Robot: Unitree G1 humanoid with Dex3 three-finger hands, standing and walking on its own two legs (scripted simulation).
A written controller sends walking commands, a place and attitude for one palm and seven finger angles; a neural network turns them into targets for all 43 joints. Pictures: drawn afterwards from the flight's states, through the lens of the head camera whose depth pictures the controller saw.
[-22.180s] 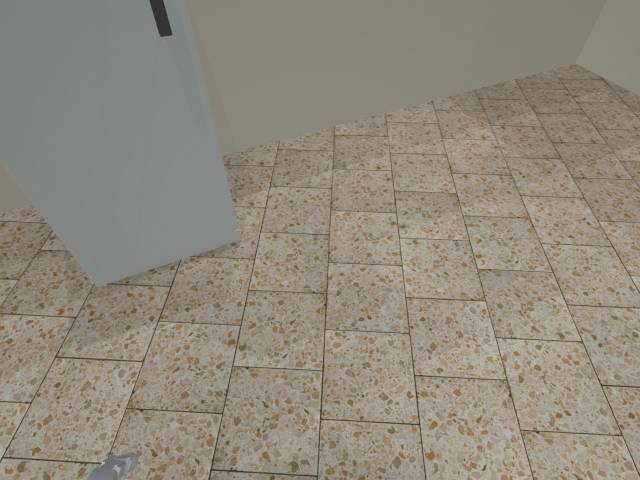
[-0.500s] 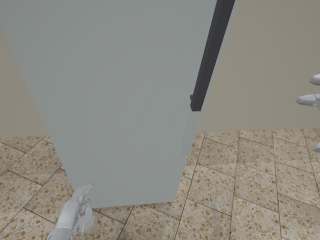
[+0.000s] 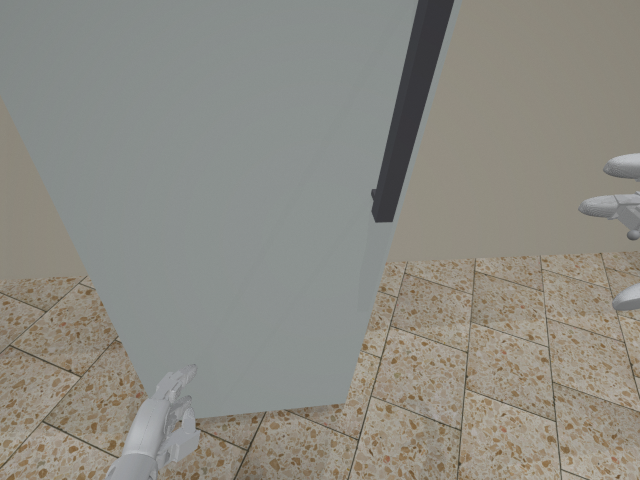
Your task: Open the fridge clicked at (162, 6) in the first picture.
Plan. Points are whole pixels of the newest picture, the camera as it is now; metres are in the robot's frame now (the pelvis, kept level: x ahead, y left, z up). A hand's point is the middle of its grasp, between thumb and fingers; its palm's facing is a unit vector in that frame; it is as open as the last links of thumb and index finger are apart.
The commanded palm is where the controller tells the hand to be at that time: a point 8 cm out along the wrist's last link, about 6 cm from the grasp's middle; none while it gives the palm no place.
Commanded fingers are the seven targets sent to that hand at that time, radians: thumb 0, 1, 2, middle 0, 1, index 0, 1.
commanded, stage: move the hooked fingers beside the handle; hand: right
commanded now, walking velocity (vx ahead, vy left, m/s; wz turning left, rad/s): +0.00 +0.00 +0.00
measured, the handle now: (400, 113) +0.49 -0.09 +0.26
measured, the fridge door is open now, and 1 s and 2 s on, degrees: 0 0 0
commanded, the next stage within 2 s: none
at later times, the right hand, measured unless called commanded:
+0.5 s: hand (566, 206) +0.33 -0.24 +0.25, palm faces -0.04 +0.99 -0.11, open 14.0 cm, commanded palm +0.30 -0.28 +0.26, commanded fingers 0.00 0.50 -0.30 0.30 1.20 0.30 1.20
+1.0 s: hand (513, 182) +0.37 -0.20 +0.24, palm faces -0.06 +1.00 -0.07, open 14.0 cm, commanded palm +0.36 -0.25 +0.25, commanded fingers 0.00 0.50 -0.30 0.30 1.20 0.30 1.20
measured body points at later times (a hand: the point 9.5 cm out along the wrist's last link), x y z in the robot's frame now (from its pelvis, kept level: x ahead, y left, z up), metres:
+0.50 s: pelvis +0.01 +0.00 +0.00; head -0.01 +0.02 +0.45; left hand +0.21 +0.22 -0.07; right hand +0.33 -0.30 +0.26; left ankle +0.03 +0.11 -0.73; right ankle -0.03 -0.10 -0.73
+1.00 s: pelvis +0.01 +0.01 +0.00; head -0.01 +0.03 +0.45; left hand +0.20 +0.23 -0.08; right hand +0.37 -0.26 +0.25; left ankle +0.03 +0.11 -0.73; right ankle -0.03 -0.10 -0.73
